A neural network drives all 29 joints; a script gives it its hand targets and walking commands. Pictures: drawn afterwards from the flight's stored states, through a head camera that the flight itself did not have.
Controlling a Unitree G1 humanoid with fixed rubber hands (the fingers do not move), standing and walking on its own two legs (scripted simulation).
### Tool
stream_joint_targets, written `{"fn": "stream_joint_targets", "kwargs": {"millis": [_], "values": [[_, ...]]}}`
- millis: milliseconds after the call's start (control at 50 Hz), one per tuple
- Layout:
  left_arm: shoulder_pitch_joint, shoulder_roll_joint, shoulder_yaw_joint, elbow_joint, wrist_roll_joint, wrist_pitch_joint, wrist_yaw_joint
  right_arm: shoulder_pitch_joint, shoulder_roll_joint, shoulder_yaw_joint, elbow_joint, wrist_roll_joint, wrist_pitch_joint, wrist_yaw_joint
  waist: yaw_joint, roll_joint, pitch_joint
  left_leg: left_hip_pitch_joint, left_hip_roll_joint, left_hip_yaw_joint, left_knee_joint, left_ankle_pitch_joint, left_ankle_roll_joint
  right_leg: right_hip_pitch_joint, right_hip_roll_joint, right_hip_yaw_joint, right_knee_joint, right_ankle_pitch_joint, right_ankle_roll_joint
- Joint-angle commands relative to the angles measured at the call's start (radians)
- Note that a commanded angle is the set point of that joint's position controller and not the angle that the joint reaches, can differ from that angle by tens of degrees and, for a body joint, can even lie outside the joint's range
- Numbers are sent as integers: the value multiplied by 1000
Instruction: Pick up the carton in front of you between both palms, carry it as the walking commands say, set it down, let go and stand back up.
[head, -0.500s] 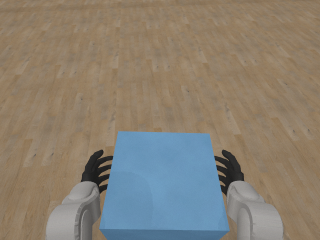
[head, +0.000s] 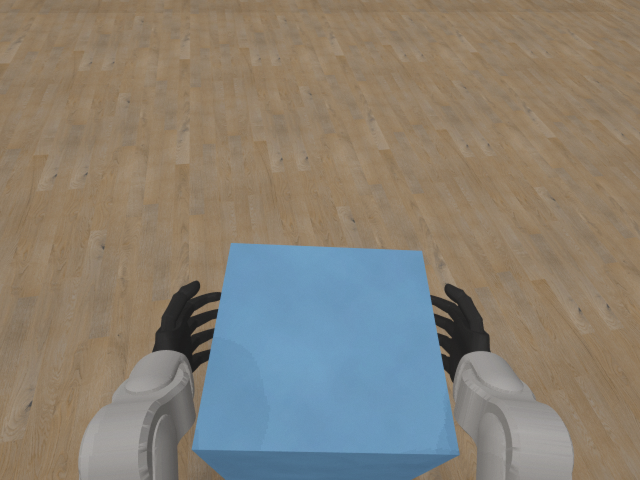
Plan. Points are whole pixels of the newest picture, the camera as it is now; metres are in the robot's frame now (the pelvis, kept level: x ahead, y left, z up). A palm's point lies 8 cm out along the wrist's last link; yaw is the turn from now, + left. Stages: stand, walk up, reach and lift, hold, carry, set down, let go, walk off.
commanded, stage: carry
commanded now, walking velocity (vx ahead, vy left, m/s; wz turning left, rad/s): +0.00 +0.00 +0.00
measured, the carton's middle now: (320, 376) +0.25 +0.00 +0.00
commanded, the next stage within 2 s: none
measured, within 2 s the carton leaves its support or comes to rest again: neither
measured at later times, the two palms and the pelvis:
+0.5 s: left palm (217, 242) +0.38 +0.13 +0.09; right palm (457, 242) +0.39 -0.17 +0.09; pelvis +0.15 -0.03 +0.00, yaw +2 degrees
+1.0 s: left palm (219, 256) +0.36 +0.12 +0.09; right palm (462, 254) +0.37 -0.18 +0.09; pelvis +0.14 -0.03 +0.00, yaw +3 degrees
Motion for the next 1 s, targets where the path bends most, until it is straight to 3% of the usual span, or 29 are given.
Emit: {"fn": "stream_joint_targets", "kwargs": {"millis": [0, 80, 140, 160, 200, 240, 300, 420, 520, 640, 840, 980], "values": [[-348, -855, -690, -116, -287, -39, -118, -335, 848, 649, -132, 289, -21, 145, 7, 134, -391, 349, 254, -169, -115, 570, 35, 41, -29, 25, -234, 41, 1], [-312, -809, -681, -117, -265, -38, -105, -295, 797, 643, -129, 283, -16, 148, -4, 182, -385, 336, 241, -125, -76, 480, 50, 77, -14, -46, -439, 151, 5], [-306, -753, -657, -95, -250, -16, -100, -287, 744, 624, -93, 260, 3, 141, 2, 159, -337, 230, 186, -92, -32, 231, -5, 181, -35, -83, -615, 405, 12], [-311, -732, -645, -82, -246, -7, -100, -286, 726, 616, -73, 247, 10, 136, 1, 145, -320, 182, 175, -98, -21, 133, -29, 225, -72, -64, -627, 420, 15], [-331, -687, -620, -42, -241, 9, -100, -294, 687, 605, -41, 225, 26, 125, -6, 51, -253, 108, 132, -114, -23, -18, -77, 215, -176, 20, -586, 538, 1], [-338, -696, -603, -1, -249, 11, -105, -344, 692, 609, -44, 232, 39, 121, 0, -28, -203, 171, 140, -132, 1, 78, -88, 141, -156, 7, -573, 586, -9], [-345, -722, -590, 7, -259, 7, -108, -377, 727, 628, -51, 253, 39, 116, 2, -25, -278, 210, 140, -137, 72, 235, -97, 196, -146, 2, -534, 770, -18], [-350, -753, -595, 1, -267, 1, -104, -368, 762, 627, -40, 255, 35, 112, 5, 0, -353, 230, 131, -126, 110, 281, -108, 253, -142, -5, -487, 893, -33], [-366, -772, -613, -22, -274, -4, -106, -364, 778, 623, -43, 254, 27, 116, 6, 25, -363, 239, 131, -125, 119, 314, -110, 257, -133, -12, -469, 895, -36], [-365, -773, -619, -30, -273, -7, -108, -361, 775, 622, -50, 254, 22, 119, 6, 38, -349, 237, 136, -130, 117, 309, -105, 239, -122, -20, -467, 809, -35], [-364, -750, -609, -14, -261, 1, -108, -367, 753, 619, -39, 251, 28, 120, 5, 40, -289, 204, 143, -143, 76, 178, -96, 210, -118, -15, -510, 634, -38], [-386, -715, -596, 78, -225, -21, -136, -390, 722, 605, 53, 216, 7, 148, 7, 41, -240, 177, 143, -155, 35, 59, -90, 181, -115, -7, -551, 500, -41]]}}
